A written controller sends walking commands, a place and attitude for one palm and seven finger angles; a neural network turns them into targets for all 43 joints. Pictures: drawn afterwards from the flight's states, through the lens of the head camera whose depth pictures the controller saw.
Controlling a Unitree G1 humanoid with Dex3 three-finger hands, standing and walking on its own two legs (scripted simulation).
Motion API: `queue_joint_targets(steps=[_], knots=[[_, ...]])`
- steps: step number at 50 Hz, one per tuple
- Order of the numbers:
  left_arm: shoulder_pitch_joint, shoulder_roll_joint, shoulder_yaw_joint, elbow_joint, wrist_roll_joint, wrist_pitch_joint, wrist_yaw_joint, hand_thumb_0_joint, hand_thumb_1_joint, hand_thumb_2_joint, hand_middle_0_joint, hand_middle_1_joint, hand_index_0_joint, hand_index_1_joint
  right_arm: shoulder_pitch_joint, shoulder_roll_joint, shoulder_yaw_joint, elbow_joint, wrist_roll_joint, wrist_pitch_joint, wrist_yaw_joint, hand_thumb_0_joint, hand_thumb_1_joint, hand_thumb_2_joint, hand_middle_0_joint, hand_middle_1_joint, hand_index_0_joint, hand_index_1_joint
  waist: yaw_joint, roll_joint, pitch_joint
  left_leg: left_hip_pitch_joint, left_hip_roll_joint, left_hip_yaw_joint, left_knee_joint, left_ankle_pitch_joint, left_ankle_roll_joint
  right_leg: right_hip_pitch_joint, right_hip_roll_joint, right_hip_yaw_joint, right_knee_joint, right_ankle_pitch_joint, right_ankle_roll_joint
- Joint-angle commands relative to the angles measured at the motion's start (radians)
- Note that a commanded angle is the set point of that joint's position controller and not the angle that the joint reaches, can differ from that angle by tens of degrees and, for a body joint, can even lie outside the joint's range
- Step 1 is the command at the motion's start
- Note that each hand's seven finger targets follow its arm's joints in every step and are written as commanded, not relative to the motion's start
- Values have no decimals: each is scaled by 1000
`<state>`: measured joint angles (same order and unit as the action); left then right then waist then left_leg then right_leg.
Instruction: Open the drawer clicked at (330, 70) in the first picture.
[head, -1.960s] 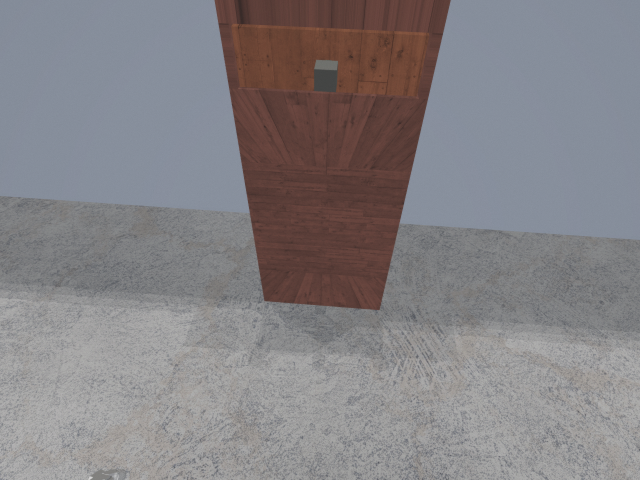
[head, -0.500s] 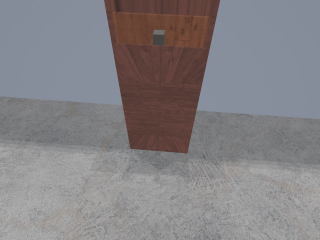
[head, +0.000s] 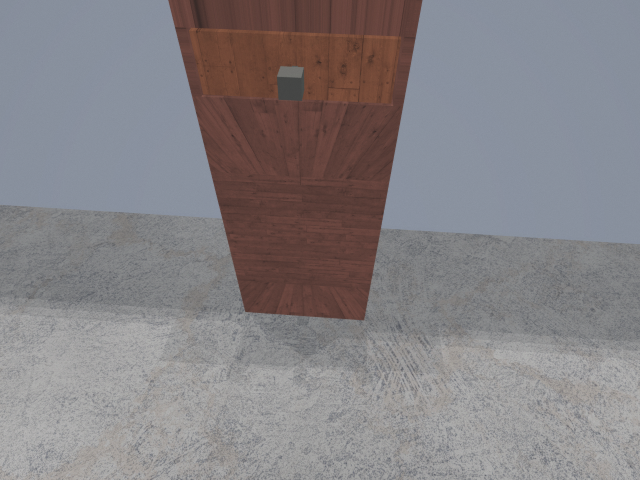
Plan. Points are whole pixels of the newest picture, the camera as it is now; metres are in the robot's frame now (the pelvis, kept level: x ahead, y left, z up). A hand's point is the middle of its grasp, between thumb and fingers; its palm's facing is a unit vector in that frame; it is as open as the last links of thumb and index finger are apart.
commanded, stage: take the last steps up to it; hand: left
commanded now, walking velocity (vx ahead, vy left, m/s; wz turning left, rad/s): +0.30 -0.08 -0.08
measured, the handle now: (292, 78) +0.75 +0.11 +0.15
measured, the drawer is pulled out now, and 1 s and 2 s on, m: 0.00 0.00 0.00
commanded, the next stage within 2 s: come to a stop and stand still in 0.40 s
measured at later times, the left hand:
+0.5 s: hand (211, 458) +0.19 +0.18 -0.17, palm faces +0.00 -0.99 -0.16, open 7.4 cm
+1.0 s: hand (219, 390) +0.29 +0.20 -0.18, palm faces +0.02 -0.98 -0.20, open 7.3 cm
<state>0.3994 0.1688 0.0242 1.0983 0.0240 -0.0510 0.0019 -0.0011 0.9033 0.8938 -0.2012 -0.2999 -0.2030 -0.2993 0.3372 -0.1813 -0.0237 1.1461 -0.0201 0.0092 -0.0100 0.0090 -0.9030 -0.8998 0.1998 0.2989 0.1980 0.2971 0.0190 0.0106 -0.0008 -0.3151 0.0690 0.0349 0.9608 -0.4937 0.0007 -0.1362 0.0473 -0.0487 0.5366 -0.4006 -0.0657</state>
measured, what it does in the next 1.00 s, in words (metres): walks ahead: left foot, then right foot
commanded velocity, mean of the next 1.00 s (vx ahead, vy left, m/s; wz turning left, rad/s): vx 0.00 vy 0.00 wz -0.01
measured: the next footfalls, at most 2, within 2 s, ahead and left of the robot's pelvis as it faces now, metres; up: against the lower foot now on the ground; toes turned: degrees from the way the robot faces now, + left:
left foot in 0.28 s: +0.24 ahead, +0.10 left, +0.00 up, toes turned +5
right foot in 0.64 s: +0.30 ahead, -0.16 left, +0.00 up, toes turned -9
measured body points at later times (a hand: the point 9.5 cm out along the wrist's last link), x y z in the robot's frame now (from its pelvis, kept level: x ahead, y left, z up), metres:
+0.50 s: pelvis +0.17 +0.01 +0.01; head +0.17 +0.02 +0.46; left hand +0.19 +0.23 -0.15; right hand +0.20 -0.23 -0.14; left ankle +0.20 +0.10 -0.73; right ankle +0.16 -0.12 -0.67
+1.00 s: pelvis +0.20 +0.01 -0.01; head +0.24 +0.03 +0.44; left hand +0.29 +0.25 -0.16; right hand +0.25 -0.24 -0.15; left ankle +0.19 +0.11 -0.73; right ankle +0.26 -0.16 -0.73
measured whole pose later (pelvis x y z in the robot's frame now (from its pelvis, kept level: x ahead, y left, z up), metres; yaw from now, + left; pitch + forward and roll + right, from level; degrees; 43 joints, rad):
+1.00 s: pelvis +0.20 +0.01 -0.01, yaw -1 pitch +0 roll -1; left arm 0.15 0.18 0.06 0.97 0.03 0.04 0.04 0.00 0.91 0.89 -0.21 -0.30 -0.21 -0.30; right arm 0.20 -0.19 -0.07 0.99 -0.01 0.03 -0.02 0.01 -0.91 -0.90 0.20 0.30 0.19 0.30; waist 0.00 -0.02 0.08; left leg -0.28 0.02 0.06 0.63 -0.35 -0.01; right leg -0.38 -0.12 -0.09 0.60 -0.20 0.05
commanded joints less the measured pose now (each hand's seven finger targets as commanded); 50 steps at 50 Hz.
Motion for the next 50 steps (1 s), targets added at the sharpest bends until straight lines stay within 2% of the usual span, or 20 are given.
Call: queue_joint_targets(steps=[1,9,11,12,13,14,15,17,21,27,30,32,33,34,35,38,42,47,48,50], knots=[[202,124,26,28,6,-13,28,0,900,900,-200,-300,-200,-300,-210,-53,-27,-156,-4,-57,6,0,-900,-900,200,300,200,300,35,-40,97,-439,36,23,202,58,1,207,-315,340,-247,537,-180],[153,80,21,57,6,-22,36,0,900,900,-200,-300,-200,-300,-200,2,-27,-163,9,-60,20,0,-900,-900,200,300,200,300,-31,-117,124,-107,-19,111,-211,242,37,13,-219,157,-253,718,-104],[137,81,27,62,-3,-22,34,0,900,900,-200,-300,-200,-300,-25,-16,-34,-106,4,-69,0,0,-900,-900,200,300,200,300,-106,-96,43,121,-67,135,-347,345,55,5,-171,99,-50,852,-70],[144,69,27,62,-5,-19,31,0,900,900,-200,-300,-200,-300,110,-57,-44,-66,0,-71,-10,0,-900,-900,200,300,200,300,-153,-60,-24,302,-25,65,-396,377,75,-81,-144,92,139,735,-51],[201,20,30,49,-15,-15,25,0,900,900,-200,-300,-200,-300,217,-153,-66,-45,-17,-76,-24,0,-900,-900,200,300,200,300,-165,140,-139,494,219,-265,-478,398,168,-264,-41,32,427,364,-7],[204,0,26,15,-16,-16,17,0,900,900,-200,-300,-200,-300,254,-217,-73,-41,-6,-69,-28,0,-900,-900,200,300,200,300,-134,237,-163,476,428,-566,-673,377,265,-375,30,26,703,-140,6],[153,13,26,4,-3,-4,18,0,900,900,-200,-300,-200,-300,154,-203,-69,-58,7,-62,-33,0,-900,-900,200,300,200,300,-109,137,-72,318,434,-575,-747,135,270,-412,-27,79,794,-130,-1],[87,4,31,-1,9,14,2,0,900,900,-200,-300,-200,-300,-13,-85,-44,-101,3,-66,-32,0,-900,-900,200,300,200,300,-38,95,141,29,343,-421,-809,-19,217,-440,-124,78,790,11,19],[127,-52,30,-14,12,48,-7,0,900,900,-200,-300,-200,-300,-73,-55,-42,-132,-9,-80,-23,0,-900,-900,200,300,200,300,21,63,89,-117,229,-121,-780,177,172,-294,-157,27,539,73,51],[-51,-27,23,-80,8,44,-2,0,900,900,-200,-300,-200,-300,-35,-77,-41,-120,-9,-61,-19,0,-900,-900,200,300,200,300,-17,92,99,-46,199,-69,-720,356,168,-213,-137,-21,172,146,86],[-4,32,22,-63,2,35,11,0,900,900,-200,-300,-200,-300,-52,-83,-32,-109,0,-50,-23,0,-900,-900,200,300,200,300,24,45,25,16,116,15,-535,461,78,-28,-118,-29,-94,340,97],[-54,150,28,-79,1,22,26,0,900,900,-200,-300,-200,-300,11,-19,-20,-102,14,-37,-13,0,-900,-900,200,300,200,300,-18,-110,-6,-44,22,44,-464,166,-3,32,-312,180,-126,664,28],[-73,178,31,-87,-1,30,28,0,900,900,-200,-300,-200,-300,28,-9,-22,-96,14,-26,-11,0,-900,-900,200,300,200,300,-27,-96,2,-5,-2,54,-443,138,-12,-16,-361,183,-112,760,-6],[-93,200,40,-89,-1,31,30,0,900,900,-200,-300,-200,-300,46,-16,-26,-89,11,-9,-16,0,-900,-900,200,300,200,300,-29,-229,-37,14,-9,76,-373,119,-23,-4,-367,191,-115,844,-35],[-88,192,43,-89,-3,34,34,0,900,900,-200,-300,-200,-300,35,-34,-35,-92,9,1,-20,0,-900,-900,200,300,200,300,-7,-268,-43,-6,-20,74,-268,19,-28,10,-391,201,-125,962,-65],[-88,199,61,-95,5,51,51,0,900,900,-200,-300,-200,-300,-24,-48,-48,-121,11,19,-26,0,-900,-900,200,300,200,300,28,-188,-50,-127,-45,-3,30,-89,-30,79,-449,219,-93,1179,-146],[-172,199,78,-144,11,64,62,0,900,900,-200,-300,-200,-300,-55,-42,-59,-157,8,40,-14,0,-900,-900,200,300,200,300,11,-157,-76,-120,-40,-47,61,-43,-44,19,-432,148,-117,937,-136],[-231,192,79,-173,10,79,47,0,900,900,-200,-300,-200,-300,45,-31,-54,-148,10,18,-9,0,-900,-900,200,300,200,300,-45,-210,-107,104,-57,37,-391,188,-35,-95,-334,101,-62,570,-46],[-228,170,75,-179,0,86,42,0,900,900,-200,-300,-200,-300,74,-53,-53,-141,8,11,-8,0,-900,-900,200,300,200,300,-60,-151,-91,194,-40,34,-514,289,-30,-180,-289,73,-11,408,-3],[-216,65,56,-211,-10,103,34,0,900,900,-200,-300,-200,-300,-1,-195,-72,-199,-9,4,-8,0,-900,-900,200,300,200,300,-48,302,17,52,282,-336,-723,437,107,-356,-75,-23,295,-155,98]])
